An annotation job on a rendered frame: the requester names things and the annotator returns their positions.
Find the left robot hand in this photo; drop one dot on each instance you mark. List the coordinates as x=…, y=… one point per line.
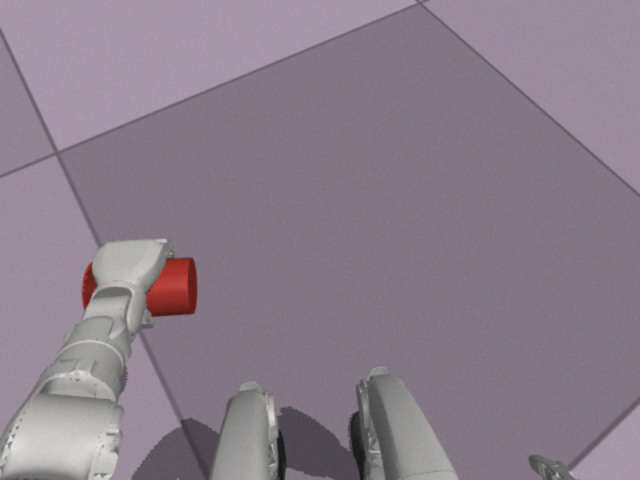
x=139, y=262

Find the can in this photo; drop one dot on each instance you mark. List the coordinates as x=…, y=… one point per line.
x=173, y=293

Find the right robot foot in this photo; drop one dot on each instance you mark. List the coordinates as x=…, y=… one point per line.
x=357, y=445

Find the right robot hand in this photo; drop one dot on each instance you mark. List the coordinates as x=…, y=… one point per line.
x=549, y=469

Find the left robot arm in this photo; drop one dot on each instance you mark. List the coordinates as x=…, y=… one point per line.
x=68, y=428

